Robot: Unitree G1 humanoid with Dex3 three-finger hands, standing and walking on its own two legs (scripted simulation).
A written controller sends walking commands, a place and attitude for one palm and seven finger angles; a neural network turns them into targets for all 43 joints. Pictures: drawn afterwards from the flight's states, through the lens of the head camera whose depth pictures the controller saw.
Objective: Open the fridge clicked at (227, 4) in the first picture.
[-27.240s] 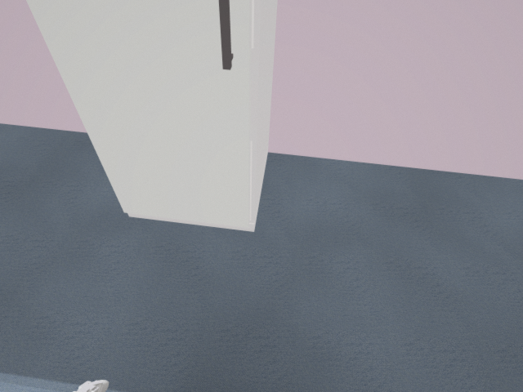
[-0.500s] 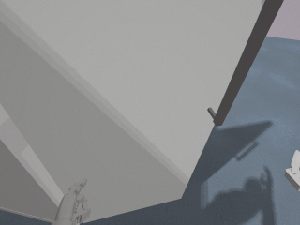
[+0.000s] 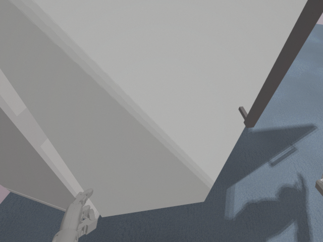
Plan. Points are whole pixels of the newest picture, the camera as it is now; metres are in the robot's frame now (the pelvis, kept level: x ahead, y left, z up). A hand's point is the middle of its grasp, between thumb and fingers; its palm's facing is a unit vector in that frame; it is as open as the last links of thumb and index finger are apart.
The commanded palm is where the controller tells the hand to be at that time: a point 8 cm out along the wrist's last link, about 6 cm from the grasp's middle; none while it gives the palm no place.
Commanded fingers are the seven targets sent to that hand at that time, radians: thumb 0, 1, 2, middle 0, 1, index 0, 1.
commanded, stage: step back with the hand held close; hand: right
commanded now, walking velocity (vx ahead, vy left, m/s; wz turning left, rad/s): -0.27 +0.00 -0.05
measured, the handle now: (276, 58) +0.42 -0.21 +0.27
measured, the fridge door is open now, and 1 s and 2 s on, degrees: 64 64 64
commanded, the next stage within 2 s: stop stepping back and stand still in 1.12 s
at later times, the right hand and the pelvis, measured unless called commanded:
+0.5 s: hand out of the picture +0.13 -0.27 +0.16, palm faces +0.49 +0.78 -0.39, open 7.4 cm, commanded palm +0.06 -0.31 +0.18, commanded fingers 0.00 -0.90 -0.90 0.20 0.30 0.20 0.30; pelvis -0.07 -0.01 -0.02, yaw -2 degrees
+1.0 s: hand out of the picture +0.08 -0.29 +0.17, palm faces +0.40 +0.80 -0.44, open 7.4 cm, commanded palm +0.00 -0.33 +0.18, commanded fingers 0.00 -0.90 -0.90 0.20 0.30 0.20 0.30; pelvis -0.14 -0.02 -0.01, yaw -1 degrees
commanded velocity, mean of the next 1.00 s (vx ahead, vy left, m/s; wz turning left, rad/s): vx -0.33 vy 0.00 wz -0.01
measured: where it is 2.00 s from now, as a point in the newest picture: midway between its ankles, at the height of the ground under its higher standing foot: outside the picture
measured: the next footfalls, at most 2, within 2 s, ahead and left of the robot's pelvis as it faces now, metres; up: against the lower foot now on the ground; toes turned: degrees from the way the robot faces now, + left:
left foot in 0.66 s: -0.05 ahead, +0.13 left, +0.00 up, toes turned -4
left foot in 1.22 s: -0.20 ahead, +0.05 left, +0.00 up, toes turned +0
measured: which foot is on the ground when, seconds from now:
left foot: down 0.00-0.54, up 0.56-0.64, down 0.66-0.94, up 0.96-1.00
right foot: down 0.00-1.00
